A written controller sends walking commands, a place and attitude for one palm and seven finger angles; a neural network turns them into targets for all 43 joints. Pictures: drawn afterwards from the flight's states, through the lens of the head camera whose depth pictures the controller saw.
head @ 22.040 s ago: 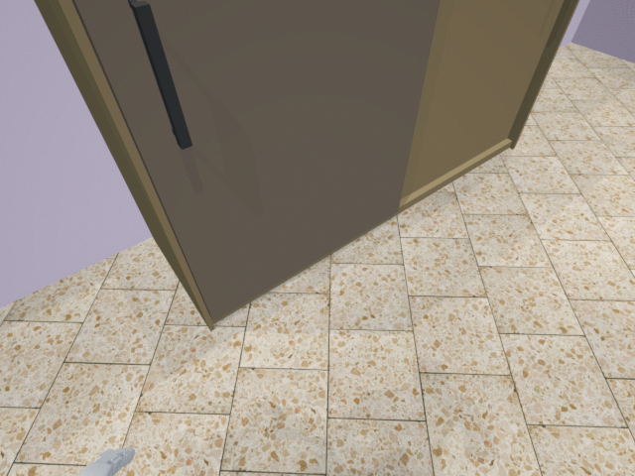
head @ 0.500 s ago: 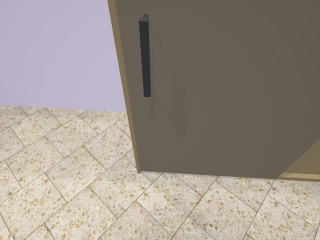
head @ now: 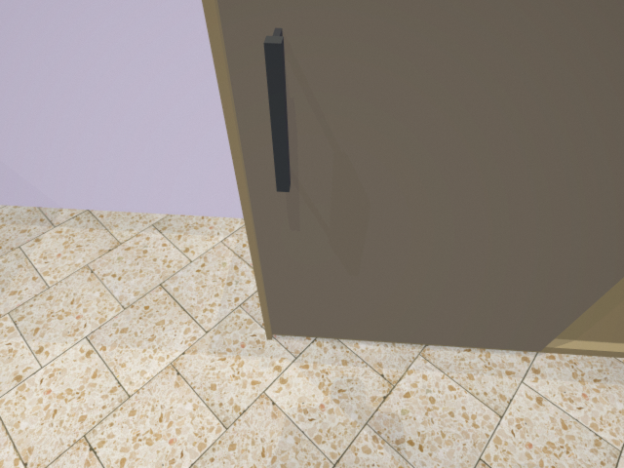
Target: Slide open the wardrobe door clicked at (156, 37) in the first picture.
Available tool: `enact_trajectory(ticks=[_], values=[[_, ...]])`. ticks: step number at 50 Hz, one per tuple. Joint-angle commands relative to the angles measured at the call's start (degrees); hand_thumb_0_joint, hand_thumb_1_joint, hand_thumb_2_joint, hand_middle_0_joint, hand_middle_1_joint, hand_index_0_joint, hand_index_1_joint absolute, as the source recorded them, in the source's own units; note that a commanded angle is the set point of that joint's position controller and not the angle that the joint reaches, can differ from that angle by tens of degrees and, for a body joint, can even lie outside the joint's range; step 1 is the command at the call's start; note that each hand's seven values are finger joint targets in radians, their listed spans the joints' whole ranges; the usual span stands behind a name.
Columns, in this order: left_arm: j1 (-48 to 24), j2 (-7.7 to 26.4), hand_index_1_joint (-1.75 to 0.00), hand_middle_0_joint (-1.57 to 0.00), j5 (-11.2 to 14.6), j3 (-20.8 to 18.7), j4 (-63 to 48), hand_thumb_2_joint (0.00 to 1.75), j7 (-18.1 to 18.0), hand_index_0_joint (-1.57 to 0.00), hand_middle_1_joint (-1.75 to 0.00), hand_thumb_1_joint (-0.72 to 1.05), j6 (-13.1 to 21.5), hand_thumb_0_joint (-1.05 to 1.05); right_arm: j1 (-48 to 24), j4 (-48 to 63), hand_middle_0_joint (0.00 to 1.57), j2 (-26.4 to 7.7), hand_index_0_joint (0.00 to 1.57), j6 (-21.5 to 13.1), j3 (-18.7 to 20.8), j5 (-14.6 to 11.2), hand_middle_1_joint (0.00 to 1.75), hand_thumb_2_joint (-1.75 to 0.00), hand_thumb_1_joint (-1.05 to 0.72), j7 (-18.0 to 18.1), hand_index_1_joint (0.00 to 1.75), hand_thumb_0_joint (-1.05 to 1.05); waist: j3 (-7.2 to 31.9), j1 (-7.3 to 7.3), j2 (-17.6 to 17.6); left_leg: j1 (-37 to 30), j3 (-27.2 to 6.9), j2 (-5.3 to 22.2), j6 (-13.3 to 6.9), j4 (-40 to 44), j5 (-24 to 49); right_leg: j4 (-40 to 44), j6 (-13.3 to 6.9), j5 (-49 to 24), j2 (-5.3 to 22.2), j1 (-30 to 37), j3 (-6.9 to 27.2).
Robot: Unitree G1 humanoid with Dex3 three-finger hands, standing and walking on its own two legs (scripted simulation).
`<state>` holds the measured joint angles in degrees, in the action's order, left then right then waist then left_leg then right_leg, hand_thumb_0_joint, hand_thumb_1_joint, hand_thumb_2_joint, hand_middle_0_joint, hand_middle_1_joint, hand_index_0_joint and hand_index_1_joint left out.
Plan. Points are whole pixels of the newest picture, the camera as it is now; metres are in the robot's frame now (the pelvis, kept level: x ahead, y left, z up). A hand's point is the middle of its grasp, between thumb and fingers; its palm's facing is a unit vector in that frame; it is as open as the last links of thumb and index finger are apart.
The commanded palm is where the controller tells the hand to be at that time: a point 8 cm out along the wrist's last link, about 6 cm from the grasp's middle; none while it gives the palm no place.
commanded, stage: shuffle to correct the standing spot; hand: left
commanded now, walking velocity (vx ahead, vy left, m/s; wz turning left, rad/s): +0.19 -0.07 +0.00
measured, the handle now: (281, 118) +0.60 +0.09 +0.13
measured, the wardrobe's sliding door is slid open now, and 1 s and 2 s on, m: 0.00 0.00 0.00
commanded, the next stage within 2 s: come to a stop and stand still in 0.50 s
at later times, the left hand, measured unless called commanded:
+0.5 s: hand out of the picture +0.07 +0.17 -0.19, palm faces +0.03 -0.99 -0.14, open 7.4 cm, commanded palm none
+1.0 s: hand (249, 414) +0.23 +0.12 -0.18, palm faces +0.10 -0.98 -0.19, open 7.3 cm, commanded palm none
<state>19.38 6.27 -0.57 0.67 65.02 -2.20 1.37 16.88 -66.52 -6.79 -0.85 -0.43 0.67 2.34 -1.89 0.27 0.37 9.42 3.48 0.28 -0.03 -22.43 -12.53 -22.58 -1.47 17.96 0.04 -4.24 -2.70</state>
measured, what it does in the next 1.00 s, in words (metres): walks ahead: right foot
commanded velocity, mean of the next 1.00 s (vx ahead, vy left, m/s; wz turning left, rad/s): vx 0.04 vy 0.02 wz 0.00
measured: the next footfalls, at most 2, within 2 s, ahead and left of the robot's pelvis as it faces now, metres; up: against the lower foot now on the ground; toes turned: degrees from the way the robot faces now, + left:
right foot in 0.70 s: +0.30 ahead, -0.17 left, +0.00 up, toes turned -6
left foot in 1.12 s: +0.13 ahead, +0.02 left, +0.00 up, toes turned +4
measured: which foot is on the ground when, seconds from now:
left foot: down 0.00-0.70, up 0.72-1.00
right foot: down 0.00-0.32, up 0.34-0.68, down 0.70-1.00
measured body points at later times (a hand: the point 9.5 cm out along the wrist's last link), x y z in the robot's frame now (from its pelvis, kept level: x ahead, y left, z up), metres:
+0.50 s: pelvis +0.08 +0.00 -0.01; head +0.11 +0.02 +0.44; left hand +0.07 +0.22 -0.18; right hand +0.02 -0.20 -0.16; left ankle -0.01 +0.11 -0.74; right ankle +0.06 -0.12 -0.65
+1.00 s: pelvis +0.13 -0.06 -0.02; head +0.18 -0.05 +0.43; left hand +0.23 +0.17 -0.16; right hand +0.21 -0.32 -0.16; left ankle +0.11 +0.05 -0.69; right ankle +0.26 -0.16 -0.74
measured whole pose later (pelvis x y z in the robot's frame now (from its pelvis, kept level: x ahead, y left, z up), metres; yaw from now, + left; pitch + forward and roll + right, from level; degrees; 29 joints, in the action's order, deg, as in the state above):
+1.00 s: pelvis +0.13 -0.06 -0.02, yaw +4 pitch -1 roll +1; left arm 4.3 9.0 -1.7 -2.7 54.8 -1.6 -1.2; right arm 9.2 -57.7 -12.5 3.4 4.6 1.3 0.7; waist -7.1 0.8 1.6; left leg 24.9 2.8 0.7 2.7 -58.6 -25.1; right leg -29.3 -2.6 4.6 4.8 -23.7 -9.1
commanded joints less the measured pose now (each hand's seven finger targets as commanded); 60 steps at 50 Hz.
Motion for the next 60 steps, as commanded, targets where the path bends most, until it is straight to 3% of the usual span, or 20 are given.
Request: enact_trajectory(ticks=[1,7,13,15,17,18,20,28,31,33,34,35,37,39,43,49,54,55,57,60], values=[[6.5,4.5,-0.30,-0.20,-0.2,-1.4,0.0,0.90,-0.3,-0.20,-0.30,0.90,0.3,0.00,5.3,0.5,0.20,-4.4,0.20,-0.5,0.6,0.2,0.30,-0.90,-0.90,0.0,0.30,0.00,-3.2,0.08,1.6,-0.9,-3.9,5.4,-1.4,1.3,4.0,3.8,-0.9,-5.2,6.0,-5.8,4.0],[8.1,6.1,-0.30,-0.20,-0.4,-3.0,-0.3,0.90,0.5,-0.20,-0.30,0.90,-0.1,0.00,3.1,2.4,0.20,-3.2,0.20,-0.3,1.2,0.5,0.30,-0.90,-0.90,-0.6,0.30,0.00,-8.2,0.96,4.7,8.6,-0.2,3.2,-0.8,-6.4,-5.8,6.3,-3.7,8.6,8.2,-5.9,8.6],[11.3,6.9,-0.30,-0.20,-0.9,-4.1,0.3,0.90,0.3,-0.20,-0.30,0.90,0.6,0.00,1.4,4.7,0.20,-1.9,0.20,-1.2,1.6,0.6,0.30,-0.90,-0.90,-0.7,0.30,0.00,-8.2,0.86,5.4,14.0,3.8,2.8,-0.3,-13.5,-9.9,1.1,-8.0,-16.2,12.2,0.6,10.3],[8.3,6.0,-0.30,-0.20,-0.5,-3.8,-0.5,0.90,0.5,-0.20,-0.30,0.90,0.7,0.00,10.7,1.5,0.20,-3.6,0.20,-2.1,2.0,0.7,0.30,-0.90,-0.90,-0.3,0.30,0.00,-2.8,-3.81,-1.5,-4.3,1.3,4.9,-2.3,-4.0,6.9,-15.0,-4.2,-28.8,6.6,-7.2,1.8],[-0.3,4.2,-0.30,-0.20,-0.2,-2.8,-4.5,0.90,0.7,-0.20,-0.30,0.90,1.4,0.00,25.8,-3.9,0.20,-9.6,0.20,-2.0,2.7,1.3,0.30,-0.90,-0.90,1.2,0.30,0.00,-1.3,-8.53,-20.1,-21.4,-21.2,23.4,-12.0,0.5,51.2,-43.1,-0.3,14.6,-1.2,-32.4,-2.9],[-3.2,6.4,-0.30,-0.20,-0.5,-3.9,-5.0,0.90,0.4,-0.20,-0.30,0.90,1.0,0.00,25.6,-4.4,0.20,-8.0,0.20,-1.6,1.9,1.2,0.30,-0.90,-0.90,1.4,0.30,0.00,-5.0,-7.73,-14.2,-18.0,-18.6,24.4,-13.4,-0.3,54.0,-48.4,-1.3,14.7,1.3,-35.1,1.8],[-3.7,4.2,-0.30,-0.20,-0.9,-4.2,-5.8,0.90,1.3,-0.20,-0.30,0.90,0.4,0.00,19.5,-1.7,0.20,-6.7,0.20,-2.3,1.8,1.6,0.30,-0.90,-0.90,1.4,0.30,0.00,-8.4,-4.72,-4.7,-9.7,-15.6,23.7,-11.6,2.9,39.5,-49.5,-0.6,9.8,4.4,-35.5,2.8],[-10.3,2.5,-0.30,-0.20,-0.2,-3.8,-9.7,0.90,3.4,-0.20,-0.30,0.90,-1.0,0.00,11.3,1.7,0.20,-6.9,0.20,-2.7,2.2,1.5,0.30,-0.90,-0.90,0.7,0.30,0.00,-10.1,-1.62,-10.8,-0.6,-0.6,14.2,-5.9,7.7,25.3,-26.2,1.1,-2.9,4.6,-27.6,-5.0],[-5.6,4.5,-0.30,-0.20,-0.3,-4.2,-7.9,0.90,3.1,-0.20,-0.30,0.90,-0.4,0.00,10.5,1.9,0.20,-9.7,0.20,-2.0,3.3,1.0,0.30,-0.90,-0.90,0.5,0.30,0.00,-4.0,0.35,-9.3,-1.3,-0.1,15.0,-5.1,0.4,31.0,-16.3,0.4,-6.6,2.2,-14.3,-6.1],[5.0,8.9,-0.30,-0.20,-0.6,-5.1,-5.1,0.90,2.2,-0.20,-0.30,0.90,0.9,0.00,10.8,2.0,0.20,-8.8,0.20,-1.5,3.3,0.4,0.30,-0.90,-0.90,-0.2,0.30,0.00,3.4,4.94,-2.1,2.0,0.8,10.8,-1.5,-12.7,24.4,-6.9,0.8,-16.6,2.2,2.8,-4.1],[8.9,13.7,-0.30,-0.20,-0.9,-6.3,-3.8,0.90,1.2,-0.20,-0.30,0.90,1.6,0.00,14.4,1.8,0.20,-5.2,0.20,-1.3,2.7,-0.1,0.30,-0.90,-0.90,-0.9,0.30,0.00,10.5,6.17,9.9,9.5,3.4,5.4,1.0,-26.1,1.9,-5.2,-1.6,-32.7,14.2,14.0,6.7],[8.5,17.3,-0.30,-0.20,-0.2,-6.6,-4.3,0.90,0.9,-0.20,-0.30,0.90,1.9,0.00,17.7,2.9,0.20,-3.3,0.20,-0.5,2.5,-0.9,0.30,-0.90,-0.90,-0.5,0.30,0.00,17.2,3.10,18.8,7.5,-0.7,1.5,1.4,-39.4,-23.2,-1.7,-6.0,-50.8,26.3,11.4,18.3],[-2.9,17.5,-0.30,-0.20,-0.6,-6.2,-8.0,0.90,0.6,-0.20,-0.30,0.90,1.1,0.00,13.2,3.4,0.20,-5.1,0.20,0.1,3.5,-1.1,0.30,-0.90,-0.90,-0.1,0.30,0.00,4.3,0.83,6.0,8.5,-4.2,4.6,0.0,-40.8,-23.0,0.4,-8.6,-43.5,24.6,-4.4,11.9],[-6.6,13.1,-0.30,-0.20,-0.7,-5.5,-8.8,0.90,-0.1,-0.20,-0.30,0.90,0.0,0.00,11.0,3.1,0.20,-3.0,0.20,2.6,3.3,-0.6,0.30,-0.90,-0.90,-0.1,0.30,0.00,0.7,0.48,12.9,9.4,-3.7,4.4,1.3,-45.6,-21.0,3.7,-7.9,-33.9,23.6,-13.4,14.1],[-9.2,14.1,-0.30,-0.20,-0.9,-6.4,-10.5,0.90,-0.6,-0.20,-0.30,0.90,-1.4,0.00,7.1,4.9,0.20,-5.0,0.20,4.3,4.4,0.1,0.30,-0.90,-0.90,-1.2,0.30,0.00,3.5,0.65,4.8,10.7,-3.1,3.0,2.5,-43.9,-15.1,6.2,-8.0,-18.9,22.5,-15.7,10.0],[-10.2,15.0,-0.30,-0.20,-1.7,-6.8,-12.3,0.90,-0.5,-0.20,-0.30,0.90,-2.4,0.00,2.2,9.0,0.20,-6.1,0.20,4.5,4.8,0.8,0.30,-0.90,-0.90,-2.2,0.30,0.00,4.3,1.34,7.6,10.5,-2.1,1.6,2.8,-33.2,-12.6,11.1,-6.8,1.9,21.3,-16.1,11.2],[-12.3,15.4,-0.30,-0.20,-1.8,-6.7,-12.6,0.90,0.1,-0.20,-0.30,0.90,-3.4,0.00,11.3,7.4,0.20,-5.7,0.20,2.7,4.3,0.2,0.30,-0.90,-0.90,-2.2,0.30,0.00,5.4,-2.97,8.6,-6.1,2.7,-1.2,0.7,-5.2,-8.9,10.8,-1.1,10.6,15.2,-20.5,7.1],[-11.5,13.3,-0.30,-0.20,-1.2,-6.0,-12.2,0.90,0.3,-0.20,-0.30,0.90,-3.6,0.00,12.9,6.9,0.20,-7.2,0.20,2.1,4.2,0.3,0.30,-0.90,-0.90,-1.8,0.30,0.00,5.8,-3.65,1.8,-9.9,0.2,1.1,0.2,3.6,-8.8,3.8,1.5,12.4,11.6,-22.5,3.7],[-10.2,7.8,-0.30,-0.20,-0.1,-4.7,-11.9,0.90,0.8,-0.20,-0.30,0.90,-4.1,0.00,1.0,11.8,0.20,-13.2,0.20,1.8,4.6,1.3,0.30,-0.90,-0.90,-0.7,0.30,0.00,-4.2,-1.44,-22.0,11.2,-22.4,19.6,-5.1,19.4,-27.5,-20.7,4.4,8.5,2.4,-25.8,-1.0],[-5.3,8.0,-0.30,-0.20,-1.3,-5.0,-8.1,0.90,1.8,-0.20,-0.30,0.90,-3.8,0.00,-6.2,12.6,0.20,-9.5,0.20,0.2,3.1,1.2,0.30,-0.90,-0.90,-0.1,0.30,0.00,-3.5,2.51,-6.9,11.0,-12.8,13.8,-3.9,14.9,-11.0,-30.1,3.1,-2.2,2.0,-20.9,4.8]])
